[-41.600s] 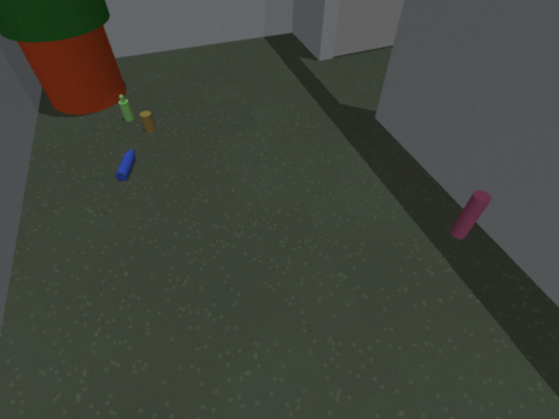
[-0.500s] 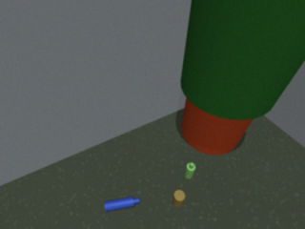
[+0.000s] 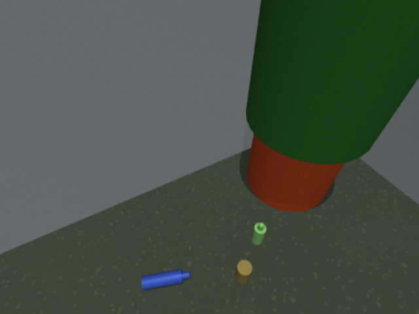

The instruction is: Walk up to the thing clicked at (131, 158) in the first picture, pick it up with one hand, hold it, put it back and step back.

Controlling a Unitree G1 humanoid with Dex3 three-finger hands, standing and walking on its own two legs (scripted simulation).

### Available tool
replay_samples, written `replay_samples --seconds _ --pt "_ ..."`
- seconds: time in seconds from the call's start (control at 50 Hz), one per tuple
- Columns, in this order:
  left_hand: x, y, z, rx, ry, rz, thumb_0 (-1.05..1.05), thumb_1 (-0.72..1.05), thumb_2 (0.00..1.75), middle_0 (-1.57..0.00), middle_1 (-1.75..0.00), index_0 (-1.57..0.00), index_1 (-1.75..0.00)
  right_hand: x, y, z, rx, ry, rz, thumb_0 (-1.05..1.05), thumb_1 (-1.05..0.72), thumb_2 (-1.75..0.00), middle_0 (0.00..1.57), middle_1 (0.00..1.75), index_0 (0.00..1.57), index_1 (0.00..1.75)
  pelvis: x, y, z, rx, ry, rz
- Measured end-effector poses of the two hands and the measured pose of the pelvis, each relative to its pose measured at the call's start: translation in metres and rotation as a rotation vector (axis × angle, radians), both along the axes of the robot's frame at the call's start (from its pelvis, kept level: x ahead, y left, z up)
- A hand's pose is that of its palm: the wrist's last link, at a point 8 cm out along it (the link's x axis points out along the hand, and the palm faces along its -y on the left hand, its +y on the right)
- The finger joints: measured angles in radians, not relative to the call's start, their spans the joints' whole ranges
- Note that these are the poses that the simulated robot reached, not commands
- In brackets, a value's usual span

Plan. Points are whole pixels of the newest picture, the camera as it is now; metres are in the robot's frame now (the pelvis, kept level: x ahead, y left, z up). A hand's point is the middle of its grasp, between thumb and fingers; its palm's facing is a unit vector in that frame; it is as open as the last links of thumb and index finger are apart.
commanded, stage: stand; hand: left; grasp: from above
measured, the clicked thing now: (166, 278) +0.41 +0.21 -0.75
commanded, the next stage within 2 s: step back in 0.10 s
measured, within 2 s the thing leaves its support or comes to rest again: neither
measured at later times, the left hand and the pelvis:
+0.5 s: hand out of the picture +0.09 +0.30 -0.18, palm faces -0.02 -0.93 -0.37, open 7.4 cm; pelvis -0.06 +0.04 -0.02, yaw +0 degrees
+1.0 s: hand out of the picture -0.06 +0.27 -0.15, palm faces -0.08 -0.91 -0.40, open 7.4 cm; pelvis -0.17 +0.02 -0.02, yaw -5 degrees
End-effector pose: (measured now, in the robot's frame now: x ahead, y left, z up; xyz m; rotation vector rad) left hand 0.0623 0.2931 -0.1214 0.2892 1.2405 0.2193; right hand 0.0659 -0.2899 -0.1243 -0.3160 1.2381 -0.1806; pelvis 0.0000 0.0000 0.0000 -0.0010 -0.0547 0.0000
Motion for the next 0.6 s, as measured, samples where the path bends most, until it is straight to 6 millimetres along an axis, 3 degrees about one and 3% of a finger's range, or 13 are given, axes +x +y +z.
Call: replay_samples --seconds 0.12,0.28,0.46,0.6 --pt "0.0 0.002 0.001 0.002 0.0 0.001 0.01 0.91 0.9 -0.2 -0.3 -0.2 -0.3 -0.002 0.0 -0.001 0.007 0.006 -0.001 0.01 -0.91 -0.9 0.21 0.3 0.2 0.3 -0.001 0.0 0.0 0.0 0.007 0.0" --pt "-0.001 0.022 -0.005 0.039 -0.011 -0.013 0.0 0.91 0.9 -0.2 -0.3 -0.2 -0.3 -0.007 -0.012 -0.005 -0.03 0.01 -0.015 0.01 -0.91 -0.9 0.21 0.3 0.2 0.3 -0.028 0.007 -0.011 -0.017 0.02 0.004" --pt "0.019 0.054 -0.022 0.039 -0.096 -0.062 0.01 0.91 0.9 -0.2 -0.3 -0.2 -0.3 -0.053 0.003 0.003 -0.107 0.043 -0.02 0.01 -0.91 -0.9 0.21 0.3 0.2 0.3 -0.055 0.036 -0.024 -0.012 0.023 0.001" --pt "0.0 0.048 -0.02 0.018 -0.076 -0.108 0.0 0.91 0.9 -0.2 -0.3 -0.2 -0.3 -0.081 0.019 0.009 -0.104 0.025 -0.035 0.01 -0.9 -0.9 0.21 0.3 0.2 0.3 -0.079 0.041 -0.016 -0.027 0.038 -0.028"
